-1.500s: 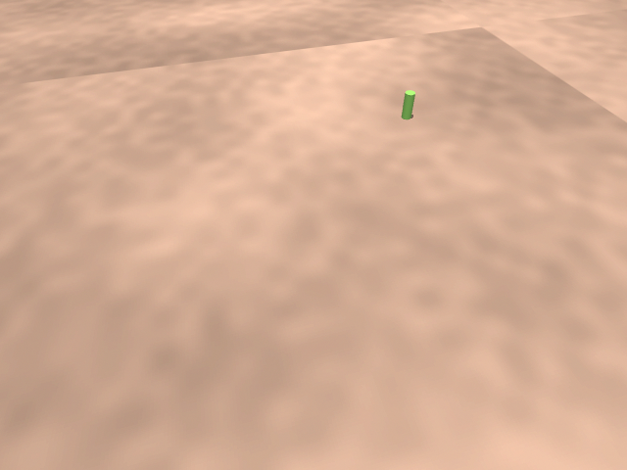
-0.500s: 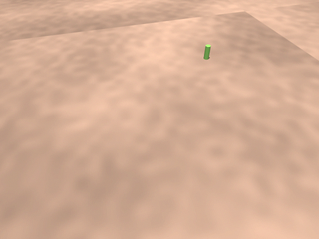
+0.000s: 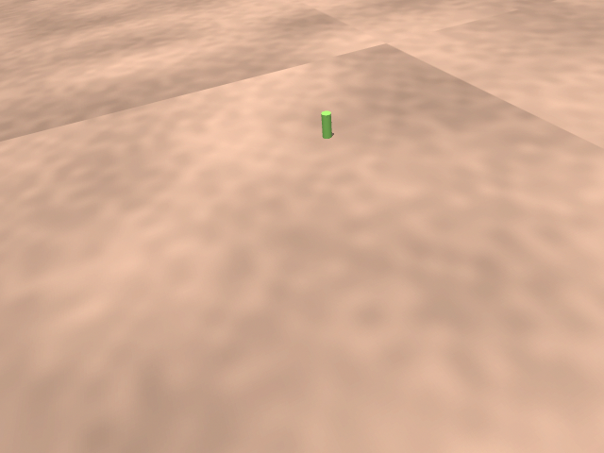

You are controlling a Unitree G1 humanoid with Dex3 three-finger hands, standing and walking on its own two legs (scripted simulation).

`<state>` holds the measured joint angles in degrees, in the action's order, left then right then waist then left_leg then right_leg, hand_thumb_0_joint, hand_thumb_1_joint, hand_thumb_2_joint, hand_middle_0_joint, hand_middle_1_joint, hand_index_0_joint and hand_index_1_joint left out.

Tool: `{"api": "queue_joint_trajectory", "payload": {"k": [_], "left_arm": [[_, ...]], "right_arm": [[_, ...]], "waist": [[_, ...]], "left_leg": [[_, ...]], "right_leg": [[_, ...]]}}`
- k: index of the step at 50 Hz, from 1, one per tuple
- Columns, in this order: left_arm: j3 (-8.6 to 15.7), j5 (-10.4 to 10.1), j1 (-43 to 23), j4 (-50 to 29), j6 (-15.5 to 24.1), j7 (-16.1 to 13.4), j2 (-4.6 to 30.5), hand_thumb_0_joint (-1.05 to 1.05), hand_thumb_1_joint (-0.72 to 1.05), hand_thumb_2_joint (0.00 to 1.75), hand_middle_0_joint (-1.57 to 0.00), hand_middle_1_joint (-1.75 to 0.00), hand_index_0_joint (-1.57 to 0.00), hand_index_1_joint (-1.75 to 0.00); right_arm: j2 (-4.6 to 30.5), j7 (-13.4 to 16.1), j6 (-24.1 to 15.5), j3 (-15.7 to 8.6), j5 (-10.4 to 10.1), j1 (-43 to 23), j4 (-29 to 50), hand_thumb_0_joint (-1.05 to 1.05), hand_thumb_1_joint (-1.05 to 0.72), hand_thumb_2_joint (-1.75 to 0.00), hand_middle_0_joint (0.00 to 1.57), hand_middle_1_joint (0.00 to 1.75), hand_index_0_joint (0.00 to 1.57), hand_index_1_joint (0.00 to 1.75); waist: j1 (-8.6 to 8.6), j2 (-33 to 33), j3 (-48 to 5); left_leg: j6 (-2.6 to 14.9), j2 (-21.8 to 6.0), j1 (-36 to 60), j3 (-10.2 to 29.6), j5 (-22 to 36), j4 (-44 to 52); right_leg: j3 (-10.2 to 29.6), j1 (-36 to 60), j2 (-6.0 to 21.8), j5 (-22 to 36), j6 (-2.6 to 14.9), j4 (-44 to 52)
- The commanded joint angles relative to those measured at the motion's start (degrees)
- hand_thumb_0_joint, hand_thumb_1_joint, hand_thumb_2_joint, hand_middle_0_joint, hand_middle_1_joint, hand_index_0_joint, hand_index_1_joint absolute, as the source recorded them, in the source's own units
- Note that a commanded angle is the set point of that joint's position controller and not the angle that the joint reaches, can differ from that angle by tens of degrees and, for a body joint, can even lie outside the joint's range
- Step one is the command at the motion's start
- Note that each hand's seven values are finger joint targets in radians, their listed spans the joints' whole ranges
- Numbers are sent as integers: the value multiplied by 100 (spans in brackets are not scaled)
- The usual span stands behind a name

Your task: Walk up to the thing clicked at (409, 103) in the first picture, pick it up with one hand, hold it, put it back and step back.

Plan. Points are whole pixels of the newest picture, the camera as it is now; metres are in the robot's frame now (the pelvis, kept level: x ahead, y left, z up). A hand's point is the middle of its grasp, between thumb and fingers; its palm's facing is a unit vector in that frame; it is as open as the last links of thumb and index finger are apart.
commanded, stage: walk up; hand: left
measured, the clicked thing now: (326, 125) +2.13 -0.04 -0.67
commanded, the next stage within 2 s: none
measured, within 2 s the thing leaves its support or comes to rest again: neither
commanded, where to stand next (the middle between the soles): +1.73 -0.18 m, yaw -8 degrees
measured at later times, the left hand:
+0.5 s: hand (182, 362) +0.34 +0.27 -0.15, palm faces -0.12 -0.93 -0.34, open 7.4 cm
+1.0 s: hand (258, 197) +0.73 +0.15 -0.09, palm faces -0.14 -0.91 -0.39, open 7.3 cm
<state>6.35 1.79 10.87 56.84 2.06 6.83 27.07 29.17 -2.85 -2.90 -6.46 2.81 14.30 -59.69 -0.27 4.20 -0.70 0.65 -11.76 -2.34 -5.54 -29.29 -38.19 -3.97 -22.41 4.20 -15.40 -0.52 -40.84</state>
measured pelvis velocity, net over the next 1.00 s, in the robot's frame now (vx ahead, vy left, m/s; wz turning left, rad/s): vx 0.59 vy -0.09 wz -0.16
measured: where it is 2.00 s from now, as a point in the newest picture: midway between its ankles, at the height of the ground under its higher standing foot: (353, 258)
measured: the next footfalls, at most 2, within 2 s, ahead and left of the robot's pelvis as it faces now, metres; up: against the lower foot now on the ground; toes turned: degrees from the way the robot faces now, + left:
left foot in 0.40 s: +0.42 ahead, +0.11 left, +0.00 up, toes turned +2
right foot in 0.84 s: +0.66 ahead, -0.21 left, +0.00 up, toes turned -13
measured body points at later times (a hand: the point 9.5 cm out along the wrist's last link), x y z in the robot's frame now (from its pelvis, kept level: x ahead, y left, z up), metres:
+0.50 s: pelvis +0.29 -0.01 +0.01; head +0.33 +0.01 +0.45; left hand +0.35 +0.31 -0.12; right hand +0.40 -0.34 -0.08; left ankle +0.38 +0.11 -0.71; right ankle +0.10 -0.13 -0.65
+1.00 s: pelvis +0.59 -0.09 +0.02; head +0.59 -0.13 +0.47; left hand +0.74 +0.20 -0.06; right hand +0.59 -0.42 -0.12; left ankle +0.53 +0.06 -0.62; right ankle +0.62 -0.20 -0.71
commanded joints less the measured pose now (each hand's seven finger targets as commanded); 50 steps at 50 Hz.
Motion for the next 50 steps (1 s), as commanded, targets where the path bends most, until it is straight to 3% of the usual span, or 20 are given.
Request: {"api": "queue_joint_trajectory", "payload": {"k": [1,2,4,7,13,17,20,21,22,23,28,32,38,41,42,43,44,45,48,50], "left_arm": [[485,-124,1037,-289,234,-267,2227,0,90,90,-20,-30,-20,-30],[478,-179,646,-463,236,-289,2162,0,90,90,-20,-30,-20,-30],[317,-188,153,-563,326,-390,1673,0,90,90,-20,-30,-20,-30],[182,-224,128,-607,421,-397,1303,0,90,90,-20,-30,-20,-30],[166,-168,98,-900,528,-372,1446,0,90,90,-20,-30,-20,-30],[116,-185,491,-717,446,-365,1379,0,90,90,-20,-30,-20,-30],[36,-198,560,-840,386,-437,1251,0,90,90,-20,-30,-20,-30],[-65,-213,853,-858,348,-474,947,0,90,90,-20,-30,-20,-30],[-232,-274,1110,-956,343,-484,444,0,90,90,-20,-30,-20,-30],[-145,-312,1134,-929,335,-552,938,0,90,90,-20,-30,-20,-30],[-138,-351,495,-831,372,-417,921,0,90,90,-20,-30,-20,-30],[-160,-262,94,-1025,255,-186,684,0,90,90,-20,-30,-20,-30],[-14,-177,-201,-929,245,-88,734,0,90,90,-20,-30,-20,-30],[146,-148,589,-711,262,-184,1031,0,90,90,-20,-30,-20,-30],[283,-131,1334,-565,309,-289,1321,0,90,90,-20,-30,-20,-30],[396,-98,1685,-585,355,-367,1772,0,90,90,-20,-30,-20,-30],[373,-205,1462,-685,377,-381,1989,0,90,90,-20,-30,-20,-30],[392,-284,1032,-802,356,-410,1957,0,90,90,-20,-30,-20,-30],[164,-313,338,-938,454,-516,1338,0,90,90,-20,-30,-20,-30],[84,-289,291,-908,516,-504,1120,0,90,90,-20,-30,-20,-30]], "right_arm": [[867,7,-207,12,-123,-1117,1183,0,-90,-90,20,30,20,30],[1073,-8,-251,-33,-145,-1293,1131,0,-90,-90,20,30,20,30],[935,-83,-249,-2,-270,-951,892,0,-90,-90,20,30,20,30],[818,-192,-161,-11,-215,-578,860,0,-90,-90,20,30,20,30],[692,-314,-110,-71,-139,-1391,1388,0,-90,-90,20,30,20,30],[479,-281,-195,-64,-170,-1486,1419,0,-90,-90,20,30,20,30],[726,-142,-248,-245,-75,148,977,0,-90,-90,20,30,20,30],[1051,-65,-290,-395,20,1102,808,0,-90,-90,20,30,20,30],[1394,13,-336,-517,92,1464,887,0,-90,-90,20,30,20,30],[1612,19,-336,-574,-151,1198,955,0,-90,-90,20,30,20,30],[836,94,-397,-200,-284,224,1282,0,-90,-90,20,30,20,30],[883,54,-471,-130,-275,-113,1468,0,-90,-90,20,30,20,30],[1054,14,-449,-135,-255,-167,1419,0,-90,-90,20,30,20,30],[919,45,-389,-71,-250,-92,1372,0,-90,-90,20,30,20,30],[623,35,-354,34,-241,388,1293,0,-90,-90,20,30,20,30],[195,20,-328,177,-243,737,1383,0,-90,-90,20,30,20,30],[697,50,-306,69,-293,715,1361,0,-90,-90,20,30,20,30],[1008,123,-258,9,-265,493,1244,0,-90,-90,20,30,20,30],[720,57,-231,74,-410,311,1086,0,-90,-90,20,30,20,30],[591,-6,-148,61,-328,469,1071,0,-90,-90,20,30,20,30]], "waist": [[857,-1966,248],[724,-1372,529],[289,-1020,566],[142,-1044,750],[234,-947,850],[379,-663,441],[-344,-14,-519],[-768,623,-1041],[-794,1665,-1430],[-648,1323,-1577],[-156,138,-133],[13,289,595],[115,204,302],[679,-707,-244],[969,-1563,-769],[895,-2741,-899],[746,-2383,-789],[686,-1712,-609],[210,-1131,100],[45,-1157,296]], "left_leg": [[-29,808,-4136,542,-66,-3417],[6,476,-4196,747,380,-3446],[99,212,-3694,936,1142,-2924],[69,185,-3105,816,1590,-2031],[-242,185,-2744,588,2257,-250],[-96,591,-1817,87,2783,624],[235,984,271,-73,2174,1027],[591,577,1686,531,1468,1097],[861,-836,2822,2761,669,1344],[1477,-1502,2848,4461,373,2111],[1052,-603,-22,1173,3376,2131],[1174,-464,-806,421,2929,2618],[920,-391,-1223,158,1912,2175],[602,-46,-1458,-115,3040,306],[417,438,-1906,-219,2716,-1395],[216,1019,-2808,-127,221,-2761],[59,1246,-3643,277,-78,-3399],[74,842,-3737,644,149,-3748],[246,591,-3185,958,1258,-3133],[188,562,-2686,961,1514,-2553]], "right_leg": [[5042,2330,2057,-3959,1318,3814],[4736,2090,1966,-3436,1468,3705],[3018,1753,1318,-1980,1111,3244],[1920,1125,894,-1251,994,3220],[1312,654,820,-1255,1149,3444],[824,1225,655,744,1059,2813],[516,1180,373,2541,763,273],[330,60,87,1879,534,-1382],[521,-1457,-651,-1185,333,-2594],[999,-2045,-815,-1382,468,-3205],[1098,-1072,37,-256,237,-2515],[573,-974,236,74,-12,-900],[66,595,89,1415,197,449],[65,2104,-171,1026,406,716],[469,3077,-155,-65,474,1049],[2612,3505,1196,-1025,727,1815],[4640,3774,1941,-875,1286,2644],[4572,3323,2055,-1067,1474,2696],[2214,1949,1189,1143,1018,2447],[1495,1211,861,1401,901,2571]]}}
